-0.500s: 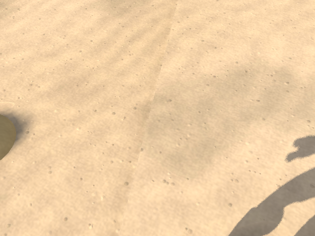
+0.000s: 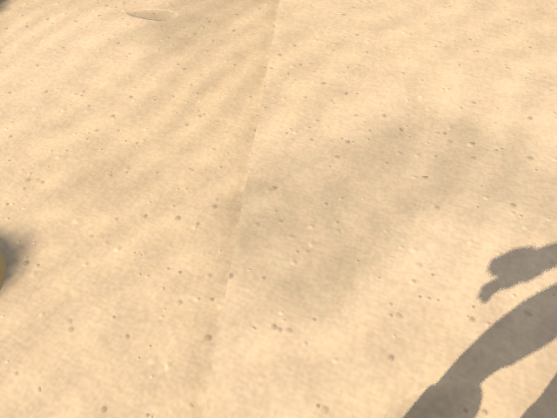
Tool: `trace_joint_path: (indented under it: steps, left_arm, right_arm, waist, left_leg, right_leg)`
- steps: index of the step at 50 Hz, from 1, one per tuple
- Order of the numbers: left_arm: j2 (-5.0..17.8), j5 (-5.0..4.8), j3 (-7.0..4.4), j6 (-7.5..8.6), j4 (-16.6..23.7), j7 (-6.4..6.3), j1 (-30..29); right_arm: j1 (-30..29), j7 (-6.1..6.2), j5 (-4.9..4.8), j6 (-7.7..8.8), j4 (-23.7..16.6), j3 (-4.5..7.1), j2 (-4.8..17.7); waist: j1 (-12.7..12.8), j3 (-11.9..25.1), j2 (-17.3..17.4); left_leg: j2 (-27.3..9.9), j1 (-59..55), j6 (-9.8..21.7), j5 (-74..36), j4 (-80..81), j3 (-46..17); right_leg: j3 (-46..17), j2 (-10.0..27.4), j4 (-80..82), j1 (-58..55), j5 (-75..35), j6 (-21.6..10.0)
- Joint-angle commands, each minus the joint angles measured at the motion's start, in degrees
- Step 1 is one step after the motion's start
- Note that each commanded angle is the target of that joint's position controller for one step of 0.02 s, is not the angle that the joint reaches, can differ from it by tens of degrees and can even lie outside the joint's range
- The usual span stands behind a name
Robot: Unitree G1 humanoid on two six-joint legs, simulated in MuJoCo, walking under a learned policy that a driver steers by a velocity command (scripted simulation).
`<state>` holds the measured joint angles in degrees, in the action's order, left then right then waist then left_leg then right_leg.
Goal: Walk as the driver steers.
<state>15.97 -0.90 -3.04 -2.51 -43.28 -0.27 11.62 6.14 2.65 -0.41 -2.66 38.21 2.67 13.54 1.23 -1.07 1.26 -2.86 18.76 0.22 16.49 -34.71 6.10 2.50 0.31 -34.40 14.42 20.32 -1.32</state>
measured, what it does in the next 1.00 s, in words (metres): steps to the right, turning right: left foot, then right foot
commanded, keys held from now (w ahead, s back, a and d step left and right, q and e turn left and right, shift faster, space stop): e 0.28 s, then w+e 0.32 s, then w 0.16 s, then w+q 0.24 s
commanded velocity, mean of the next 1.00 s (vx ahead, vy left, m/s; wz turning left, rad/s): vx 0.25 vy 0.00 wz -0.37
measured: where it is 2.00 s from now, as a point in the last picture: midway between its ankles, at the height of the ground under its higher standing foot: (419, 354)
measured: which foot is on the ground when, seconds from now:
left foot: down 0.00-0.00, up 0.02-0.42, down 0.44-0.88, up 0.90-1.00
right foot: down 0.00-0.44, up 0.46-0.86, down 0.88-1.00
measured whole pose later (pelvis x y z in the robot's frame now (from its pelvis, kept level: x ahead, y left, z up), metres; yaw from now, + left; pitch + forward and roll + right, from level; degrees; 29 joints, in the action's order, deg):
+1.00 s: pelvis +0.13 -0.14 +0.00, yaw -23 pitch +3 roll +1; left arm 14.5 0.1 -2.1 4.3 -37.0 1.7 9.3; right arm 22.3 0.0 -2.2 3.5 45.5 3.1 16.9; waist -2.1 -1.4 1.3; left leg -3.3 21.9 0.1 23.1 -67.1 -3.5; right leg 3.5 1.0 -32.7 22.2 13.3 -1.8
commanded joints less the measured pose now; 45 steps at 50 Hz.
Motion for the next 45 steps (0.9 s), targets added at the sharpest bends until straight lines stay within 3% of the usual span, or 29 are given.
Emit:
trace_joint_path:
  steps: [1,2,3,4,5,6,8,14,17,19,21,22,23,24,25,26,28,30,33,37,41,42,43,44,45]
  left_arm:
    - [15.1,1.17,-3.95,0.89,3.6,-0.54,4.3]
    - [12.9,3.05,-3.28,1.93,4.8,-0.52,5.4]
    - [11.6,3.20,-2.88,2.75,5.1,-0.66,3.0]
    - [11.0,1.90,-2.96,2.97,6.0,-1.04,-0.9]
    - [9.8,0.47,-2.59,2.82,6.6,-1.36,-3.3]
    - [8.7,-0.08,-2.11,2.55,7.0,-1.73,-3.9]
    - [8.5,0.11,-2.09,1.73,7.4,-2.12,-2.7]
    - [10.8,0.42,-3.14,0.58,8.8,-2.35,-1.6]
    - [10.8,0.00,-3.21,0.50,9.5,-1.71,-1.5]
    - [10.6,-0.13,-3.01,0.61,9.7,-1.38,-2.1]
    - [9.1,-0.54,-2.47,0.68,10.2,-1.48,-3.8]
    - [6.9,-0.41,-1.87,1.02,10.8,-1.54,-4.2]
    - [2.8,-0.74,-0.82,1.57,12.2,-1.33,-4.0]
    - [6.6,-0.77,-1.81,2.78,14.6,-1.05,-6.8]
    - [9.6,-0.65,-2.74,3.19,13.7,-0.74,-6.1]
    - [10.1,-0.41,-3.16,3.14,12.0,-0.45,-3.9]
    - [8.3,-0.11,-2.95,3.37,10.9,0.17,-3.1]
    - [5.9,-0.31,-2.24,3.79,11.1,0.81,-4.1]
    - [3.7,-0.35,-1.33,4.36,11.6,1.04,-6.3]
    - [1.8,-0.10,-0.09,5.36,12.9,2.31,-11.6]
    - [3.2,-0.65,-0.25,6.31,13.6,3.34,-12.7]
    - [4.5,-0.75,-0.90,6.64,13.1,3.37,-10.0]
    - [6.5,-0.80,-2.09,6.89,11.2,3.11,-3.2]
    - [9.7,-0.52,-3.70,6.83,8.5,2.47,6.1]
    - [15.0,0.54,-4.94,6.32,7.2,1.22,16.9]
  right_arm:
    - [-3.8,0.71,1.47,1.05,-6.6,2.00,4.4]
    - [-8.3,0.83,1.57,1.53,-7.2,2.23,5.2]
    - [-6.3,0.43,0.75,1.49,-6.2,2.80,6.3]
    - [-4.2,0.42,0.63,1.30,-4.7,3.08,6.2]
    - [-3.3,0.61,1.00,1.13,-4.3,3.37,6.9]
    - [-2.8,0.65,1.25,1.18,-4.0,3.43,6.6]
    - [-2.1,0.32,0.74,1.45,-4.2,3.00,5.2]
    - [-3.5,-0.34,0.19,2.42,-4.8,2.66,5.5]
    - [-2.6,-1.32,-0.56,3.54,-4.9,3.01,6.7]
    - [-1.2,-2.01,-1.09,4.76,-5.0,3.29,7.0]
    - [4.1,-2.38,-1.40,6.05,-3.0,3.75,6.6]
    - [8.9,-2.14,-0.87,6.39,-1.9,4.47,8.7]
    - [14.1,-1.93,0.91,6.53,-1.2,5.08,13.0]
    - [13.3,-2.79,2.71,7.46,-1.0,5.65,14.8]
    - [9.2,-2.35,1.80,7.89,-2.1,4.69,11.4]
    - [6.9,-1.78,0.78,7.87,-2.7,4.00,9.2]
    - [7.1,-1.14,0.36,7.68,-2.6,3.32,8.1]
    - [9.6,-1.09,1.03,8.23,-1.7,3.02,7.8]
    - [13.5,-1.66,1.17,8.50,0.4,2.93,8.1]
    - [14.0,-2.03,-0.05,7.89,1.9,3.39,11.0]
    - [16.9,-2.69,-1.87,6.97,4.0,3.60,13.2]
    - [16.5,-2.72,-1.88,6.53,4.4,3.63,13.9]
    - [15.4,-2.67,-1.80,6.18,4.6,3.42,14.1]
    - [15.9,-2.60,-1.51,6.31,4.6,2.65,12.1]
    - [16.3,-2.72,0.73,6.68,2.3,0.62,6.8]
  waist:
    - [0.5,3.6,-19.5]
    - [4.0,5.3,-14.8]
    - [2.1,5.2,-9.9]
    - [0.0,4.5,-6.3]
    - [-0.7,3.9,-5.5]
    - [-1.2,4.8,-5.9]
    - [-1.1,6.1,-6.6]
    - [0.8,5.3,-9.6]
    - [1.2,5.1,-11.2]
    - [0.1,3.6,-12.1]
    - [-3.5,3.0,-10.2]
    - [-5.2,4.9,-6.2]
    - [-5.4,6.9,6.5]
    - [-4.4,0.4,10.9]
    - [-2.7,-3.1,8.1]
    - [-1.6,-3.5,7.2]
    - [-2.2,-3.1,6.1]
    - [-3.3,-2.5,5.1]
    - [-4.8,-3.1,4.5]
    - [-5.9,-4.1,5.4]
    - [-5.2,-5.4,6.2]
    - [-3.0,-4.3,7.0]
    - [1.5,-0.7,6.3]
    - [5.7,6.2,4.2]
    - [9.0,17.4,-6.3]
  left_leg:
    - [4.5,15.5,-3.2,11.8,-16.1,-0.1]
    - [5.1,19.2,-3.7,22.3,-28.7,-7.9]
    - [3.7,20.0,-3.5,19.0,-33.7,-10.3]
    - [3.0,20.3,-3.8,14.3,-34.1,-10.7]
    - [2.6,21.0,-4.3,10.7,-32.5,-10.9]
    - [2.9,19.1,-5.0,7.9,-32.2,-10.5]
    - [4.1,17.1,-5.8,4.9,-28.4,-9.4]
    - [5.0,11.0,-5.6,4.8,-12.5,-10.3]
    - [6.0,5.9,-4.0,6.4,-5.8,-9.3]
    - [6.6,1.4,-2.3,6.8,0.7,-8.9]
    - [5.6,-9.7,0.3,-1.3,13.8,-8.5]
    - [-1.2,-20.6,2.6,0.1,14.6,-13.8]
    - [-13.6,-26.9,8.3,16.2,19.6,-31.3]
    - [-21.3,-19.7,14.3,24.9,24.5,-45.7]
    - [-19.7,-17.3,14.0,26.1,25.0,-41.5]
    - [-16.2,-17.1,11.5,22.5,25.0,-35.3]
    - [-12.8,-16.9,8.8,12.1,25.4,-25.9]
    - [-11.2,-15.7,8.4,4.1,26.0,-18.9]
    - [-10.7,-15.4,9.8,-0.8,27.0,-14.3]
    - [-10.4,-13.6,9.6,-6.2,27.5,-8.7]
    - [-13.0,-13.9,9.5,-10.4,25.5,-10.1]
    - [-13.5,-14.6,9.0,-16.8,22.7,-10.7]
    - [-12.0,-13.7,7.6,-27.4,15.0,-8.6]
    - [-8.7,-8.9,5.5,-32.3,2.3,-5.5]
    - [-4.7,4.7,2.3,-11.0,-19.4,-3.4]
  right_leg:
    - [-30.2,19.3,14.8,-9.4,-36.6,-15.5]
    - [-33.3,22.0,16.6,-10.0,-37.6,-20.9]
    - [-28.2,19.5,15.5,-9.7,-35.3,-18.7]
    - [-23.7,15.7,14.2,-9.1,-32.9,-15.2]
    - [-22.0,13.9,13.8,-8.9,-32.3,-13.1]
    - [-20.5,12.2,13.4,-8.3,-33.8,-12.3]
    - [-19.6,10.5,13.0,-8.4,-33.2,-12.1]
    - [-25.2,9.7,13.2,-5.6,-20.2,-12.2]
    - [-30.0,8.1,16.4,-1.4,4.1,-12.4]
    - [-32.9,7.1,17.0,1.3,12.2,-12.1]
    - [-31.9,3.5,14.0,6.9,15.6,-9.3]
    - [-28.0,0.8,5.7,15.7,17.8,-6.2]
    - [-15.1,-7.0,-12.2,26.7,16.4,-2.3]
    - [-14.1,-4.0,-21.5,35.3,13.0,-1.6]
    - [-14.2,-1.2,-26.8,36.8,7.6,-0.8]
    - [-13.1,-0.6,-29.2,36.7,3.5,0.3]
    - [-11.1,1.0,-33.4,36.8,-3.4,1.9]
    - [-9.4,2.0,-35.3,36.0,-8.6,2.7]
    - [-8.9,2.2,-28.7,35.1,-12.0,3.6]
    - [-3.7,3.3,-12.4,27.2,-14.8,3.6]
    - [-0.6,1.9,-1.2,17.3,-9.0,0.6]
    - [-0.2,0.7,1.5,12.9,-8.2,-0.5]
    - [1.0,-1.1,5.4,3.4,-10.5,-2.0]
    - [0.3,-0.9,5.0,-11.0,-12.6,-3.5]
    - [-15.7,13.8,3.4,-29.8,-13.2,-7.2]
Velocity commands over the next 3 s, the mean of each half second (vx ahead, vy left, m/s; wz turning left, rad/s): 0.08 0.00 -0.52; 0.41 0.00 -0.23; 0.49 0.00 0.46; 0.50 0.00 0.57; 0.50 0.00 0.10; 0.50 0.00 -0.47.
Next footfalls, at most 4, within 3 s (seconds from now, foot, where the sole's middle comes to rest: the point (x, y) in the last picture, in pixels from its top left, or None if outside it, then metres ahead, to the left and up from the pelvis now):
0.44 left None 0.05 0.11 -0.76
0.88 right None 0.16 -0.27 -0.76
1.42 left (376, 399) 0.54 -0.16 -0.76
1.90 right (447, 301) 0.80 -0.37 -0.76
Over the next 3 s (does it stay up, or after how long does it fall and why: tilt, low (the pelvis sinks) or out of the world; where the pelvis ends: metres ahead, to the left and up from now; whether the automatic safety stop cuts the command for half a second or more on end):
stays up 1.18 -0.20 -0.01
